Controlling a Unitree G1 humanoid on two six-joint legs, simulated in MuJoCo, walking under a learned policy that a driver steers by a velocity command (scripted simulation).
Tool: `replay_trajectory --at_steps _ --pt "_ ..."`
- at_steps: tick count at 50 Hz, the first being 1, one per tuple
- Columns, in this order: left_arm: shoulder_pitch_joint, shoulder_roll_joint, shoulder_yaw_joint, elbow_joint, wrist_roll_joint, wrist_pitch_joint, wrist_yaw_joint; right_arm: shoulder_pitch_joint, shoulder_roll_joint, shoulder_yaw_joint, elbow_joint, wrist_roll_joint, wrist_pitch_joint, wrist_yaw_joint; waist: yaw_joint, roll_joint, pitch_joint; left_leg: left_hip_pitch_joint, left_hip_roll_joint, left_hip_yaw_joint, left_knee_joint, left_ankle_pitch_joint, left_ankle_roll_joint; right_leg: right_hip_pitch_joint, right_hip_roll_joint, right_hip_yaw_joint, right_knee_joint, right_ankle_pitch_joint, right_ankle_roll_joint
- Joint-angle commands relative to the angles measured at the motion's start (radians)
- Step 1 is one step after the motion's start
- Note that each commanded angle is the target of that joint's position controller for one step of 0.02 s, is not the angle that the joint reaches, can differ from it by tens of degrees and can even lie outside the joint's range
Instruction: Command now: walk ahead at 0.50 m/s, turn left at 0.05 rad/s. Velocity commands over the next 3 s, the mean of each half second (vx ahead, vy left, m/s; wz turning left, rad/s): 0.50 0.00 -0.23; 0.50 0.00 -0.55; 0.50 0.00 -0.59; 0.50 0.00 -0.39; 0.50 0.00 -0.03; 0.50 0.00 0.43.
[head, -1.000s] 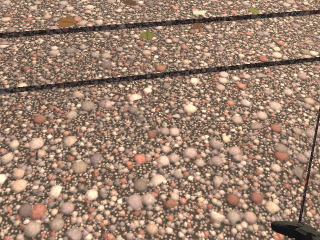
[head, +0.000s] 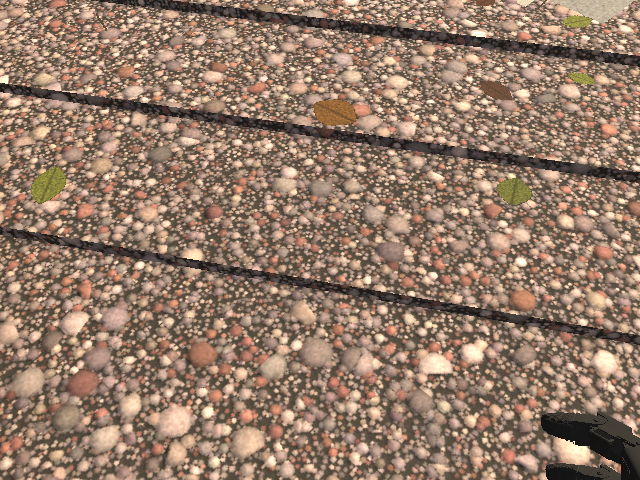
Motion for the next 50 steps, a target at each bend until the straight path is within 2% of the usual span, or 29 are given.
replay_trajectory --at_steps 1,2,3,4,5,7,10,12,16,19,22,23,25,26,27,28,29,30,31,32,33,34,35,38,42,45,48,49,50 --pt "0.049 -0.005 -0.027 -0.110 0.017 -0.034 0.004 0.409 -0.314 -0.097 0.041 -0.020 -0.002 -0.012 -0.169 0.302 -0.365 0.865 0.385 -0.650 -0.113 -0.093 0.267 -0.627 0.052 0.022 0.727 -0.109 -0.030" --pt "0.001 0.095 -0.006 -0.095 -0.002 -0.048 -0.001 0.419 -0.223 -0.076 0.042 -0.005 0.000 -0.010 -0.208 0.203 -0.340 0.846 0.371 -0.718 -0.173 -0.243 0.261 -0.755 0.008 0.123 0.847 -0.149 -0.034" --pt "-0.086 0.132 0.003 -0.122 -0.015 -0.055 -0.005 0.351 -0.187 -0.060 0.035 0.000 -0.002 -0.011 -0.199 0.149 -0.203 0.729 0.334 -0.577 -0.189 -0.210 0.220 -0.808 -0.037 0.106 0.857 -0.058 -0.043" --pt "-0.133 0.122 0.001 -0.129 -0.005 -0.054 -0.001 0.288 -0.162 -0.050 0.029 -0.005 -0.001 -0.010 -0.170 0.074 -0.135 0.599 0.289 -0.468 -0.206 -0.120 0.195 -0.775 -0.077 0.083 0.813 0.030 -0.042" --pt "-0.153 0.116 0.004 -0.133 0.011 -0.049 0.001 0.240 -0.139 -0.042 0.028 -0.011 0.000 -0.006 -0.142 0.057 -0.082 0.488 0.255 -0.397 -0.236 -0.036 0.183 -0.734 -0.100 0.078 0.754 0.082 -0.034" --pt "-0.114 0.085 0.002 -0.121 0.006 -0.024 -0.002 0.203 -0.118 -0.037 0.033 -0.018 -0.011 -0.004 -0.091 0.084 -0.065 0.376 0.227 -0.301 -0.299 0.024 0.172 -0.640 -0.126 0.085 0.703 0.138 -0.025" --pt "-0.144 0.059 -0.002 -0.129 0.004 0.004 0.002 0.212 -0.143 -0.047 0.066 -0.021 -0.031 -0.011 -0.082 0.060 -0.024 0.318 0.226 -0.185 -0.362 0.078 0.172 -0.661 -0.125 0.101 0.631 0.241 -0.004" --pt "-0.191 0.054 -0.001 -0.143 0.005 0.008 0.001 0.230 -0.152 -0.050 0.089 -0.025 -0.033 -0.020 -0.095 0.043 -0.002 0.334 0.221 -0.119 -0.377 0.103 0.154 -0.695 -0.114 0.124 0.546 0.351 0.001" --pt "-0.293 0.037 -0.007 -0.175 0.007 0.002 -0.017 0.247 -0.169 -0.050 0.115 -0.018 -0.031 -0.031 -0.132 0.038 0.031 0.360 0.200 0.010 -0.389 0.118 0.107 -0.666 -0.085 0.087 0.337 0.540 -0.009" --pt "-0.383 0.022 -0.016 -0.218 0.006 0.001 -0.033 0.298 -0.186 -0.055 0.147 -0.011 -0.021 -0.036 -0.173 0.026 0.064 0.445 0.228 0.051 -0.375 0.124 0.095 -0.686 -0.076 0.054 0.243 0.546 -0.025" --pt "-0.438 0.028 -0.017 -0.265 0.005 0.003 -0.052 0.327 -0.199 -0.061 0.173 0.000 0.000 -0.038 -0.186 0.032 0.081 0.559 0.260 0.076 -0.316 0.206 0.079 -0.718 -0.062 0.016 0.192 0.430 -0.053" --pt "-0.442 0.034 -0.014 -0.278 0.006 0.003 -0.058 0.322 -0.207 -0.063 0.176 0.004 0.008 -0.040 -0.178 0.042 0.077 0.583 0.267 0.089 -0.279 0.298 0.069 -0.703 -0.049 -0.007 0.182 0.376 -0.068" --pt "-0.382 0.064 0.002 -0.286 0.009 0.007 -0.064 0.301 -0.238 -0.071 0.169 0.007 0.022 -0.051 -0.130 0.087 0.014 0.603 0.263 0.127 -0.139 0.664 0.043 -0.571 0.013 -0.074 0.182 0.267 -0.105" --pt "-0.277 0.096 0.022 -0.266 0.009 0.010 -0.062 0.289 -0.251 -0.074 0.166 0.006 0.032 -0.058 -0.068 0.096 -0.048 0.587 0.247 0.151 0.008 0.810 0.025 -0.431 0.056 -0.099 0.161 0.252 -0.131" --pt "-0.111 0.152 0.053 -0.226 0.006 0.012 -0.051 0.282 -0.242 -0.068 0.158 0.007 0.035 -0.065 0.017 0.069 -0.135 0.478 0.207 0.179 0.226 0.774 -0.010 -0.177 0.084 -0.081 0.101 0.325 -0.170" --pt "0.032 0.252 0.082 -0.201 0.007 0.023 -0.025 0.306 -0.182 -0.044 0.129 -0.023 0.021 -0.066 0.052 -0.098 -0.247 0.190 0.148 0.185 0.562 0.330 -0.054 0.150 -0.113 0.216 0.112 0.409 -0.246" --pt "-0.021 0.297 0.080 -0.227 0.002 0.013 -0.028 0.370 -0.080 -0.007 0.085 -0.027 -0.013 -0.047 -0.047 -0.299 -0.373 -0.210 -0.077 0.024 0.892 -0.486 -0.107 0.438 -0.332 0.799 -0.053 0.251 -0.454" --pt "0.004 0.210 0.058 -0.231 0.007 0.009 -0.029 0.266 -0.178 -0.028 0.077 0.004 -0.050 -0.026 0.029 -0.158 -0.382 -0.315 -0.017 -0.138 0.934 -0.457 -0.083 0.437 -0.316 0.775 -0.113 0.189 -0.409" --pt "-0.029 0.166 0.046 -0.227 0.011 0.003 -0.026 0.186 -0.188 -0.028 0.048 0.028 -0.064 -0.020 0.024 -0.113 -0.246 -0.350 0.022 -0.118 0.890 -0.379 -0.063 0.319 -0.276 0.617 -0.114 0.241 -0.366" --pt "-0.092 0.150 0.039 -0.234 0.010 -0.001 -0.026 0.171 -0.169 -0.024 0.047 0.013 -0.068 -0.026 -0.030 -0.006 -0.148 -0.310 0.065 -0.110 0.788 -0.311 -0.062 0.152 -0.232 0.506 -0.126 0.342 -0.333" --pt "-0.149 0.116 0.029 -0.248 0.012 -0.002 -0.022 0.167 -0.182 -0.033 0.051 -0.012 -0.061 -0.034 -0.064 -0.003 -0.104 -0.246 0.093 -0.105 0.701 -0.276 -0.072 0.033 -0.200 0.432 -0.144 0.438 -0.315" --pt "-0.176 0.109 0.024 -0.265 0.021 -0.002 -0.018 0.185 -0.180 -0.036 0.050 -0.019 -0.048 -0.033 -0.095 -0.028 -0.081 -0.187 0.104 -0.107 0.671 -0.255 -0.081 -0.052 -0.178 0.403 -0.170 0.488 -0.316" --pt "-0.187 0.113 0.027 -0.269 0.021 -0.003 -0.015 0.201 -0.172 -0.036 0.049 -0.024 -0.037 -0.033 -0.111 -0.036 -0.072 -0.163 0.104 -0.102 0.636 -0.244 -0.096 -0.099 -0.168 0.391 -0.191 0.518 -0.323" --pt "-0.167 0.148 0.036 -0.259 0.014 -0.007 0.001 0.162 -0.136 -0.025 0.033 -0.030 -0.017 -0.038 -0.114 -0.040 -0.037 -0.154 0.089 -0.072 0.487 -0.159 -0.140 -0.203 -0.134 0.307 -0.215 0.586 -0.317" --pt "-0.116 0.163 0.042 -0.240 0.004 0.006 0.017 0.004 -0.099 -0.007 0.001 -0.024 -0.023 -0.028 -0.051 -0.080 -0.018 -0.060 0.023 -0.055 0.162 0.111 -0.151 -0.256 -0.061 0.244 -0.186 0.476 -0.245" --pt "-0.064 0.164 0.043 -0.220 -0.002 0.015 0.019 -0.055 -0.119 -0.011 -0.015 -0.005 -0.031 -0.016 -0.025 -0.102 -0.021 -0.014 -0.007 -0.073 0.063 0.143 -0.143 -0.209 -0.090 0.313 -0.143 0.391 -0.228" --pt "-0.060 0.154 0.042 -0.216 -0.001 0.023 0.024 -0.043 -0.162 -0.029 -0.019 -0.002 -0.043 -0.007 -0.048 -0.126 -0.023 0.025 -0.015 -0.102 -0.004 0.046 -0.107 -0.124 -0.125 0.416 -0.058 0.340 -0.203" --pt "-0.073 0.153 0.042 -0.219 0.002 0.026 0.025 -0.005 -0.171 -0.036 -0.011 -0.002 -0.047 -0.007 -0.073 -0.144 -0.027 0.078 -0.019 -0.093 -0.023 0.009 -0.090 -0.121 -0.123 0.433 -0.022 0.357 -0.192" --pt "-0.089 0.133 0.035 -0.227 0.003 0.028 0.024 0.072 -0.185 -0.048 0.009 -0.006 -0.052 -0.012 -0.119 -0.145 -0.058 0.196 -0.023 -0.075 -0.068 0.008 -0.064 -0.139 -0.087 0.422 0.050 0.407 -0.168"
